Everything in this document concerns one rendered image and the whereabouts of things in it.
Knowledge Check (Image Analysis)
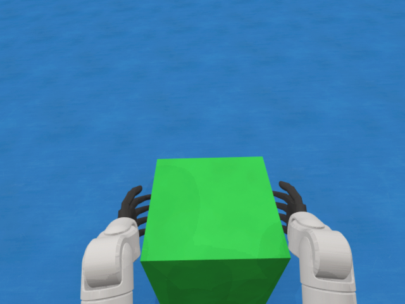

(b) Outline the robot right forearm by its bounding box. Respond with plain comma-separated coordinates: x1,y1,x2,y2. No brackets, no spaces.
287,212,357,304

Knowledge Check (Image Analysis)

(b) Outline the left robot hand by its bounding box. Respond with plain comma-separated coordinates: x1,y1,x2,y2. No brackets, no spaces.
118,186,151,237

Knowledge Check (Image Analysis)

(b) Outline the carton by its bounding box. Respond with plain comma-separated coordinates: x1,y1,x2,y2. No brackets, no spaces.
140,156,291,304

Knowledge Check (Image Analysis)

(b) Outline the right robot hand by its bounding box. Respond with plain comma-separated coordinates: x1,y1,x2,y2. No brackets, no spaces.
272,181,307,234

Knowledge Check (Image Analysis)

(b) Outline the robot left forearm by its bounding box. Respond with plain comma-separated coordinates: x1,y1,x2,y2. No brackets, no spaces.
80,217,140,304

